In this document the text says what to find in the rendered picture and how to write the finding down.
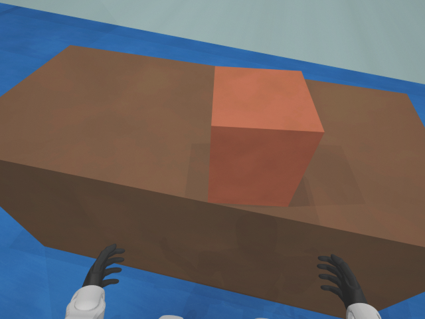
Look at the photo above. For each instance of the robot left forearm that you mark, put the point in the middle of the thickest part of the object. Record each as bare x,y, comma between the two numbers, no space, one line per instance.
87,303

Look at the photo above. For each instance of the carton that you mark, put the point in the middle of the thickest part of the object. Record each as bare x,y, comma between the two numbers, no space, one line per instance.
264,132

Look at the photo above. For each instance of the pedestal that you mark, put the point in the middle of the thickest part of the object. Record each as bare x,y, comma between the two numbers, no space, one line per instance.
101,147

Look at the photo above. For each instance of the left robot hand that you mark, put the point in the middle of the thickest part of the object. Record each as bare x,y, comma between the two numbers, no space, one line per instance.
98,270

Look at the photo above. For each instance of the right robot hand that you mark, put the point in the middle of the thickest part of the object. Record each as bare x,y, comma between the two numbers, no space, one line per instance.
349,290

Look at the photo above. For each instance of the robot right forearm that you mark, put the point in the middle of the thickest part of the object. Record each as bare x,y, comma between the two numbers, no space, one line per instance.
362,311

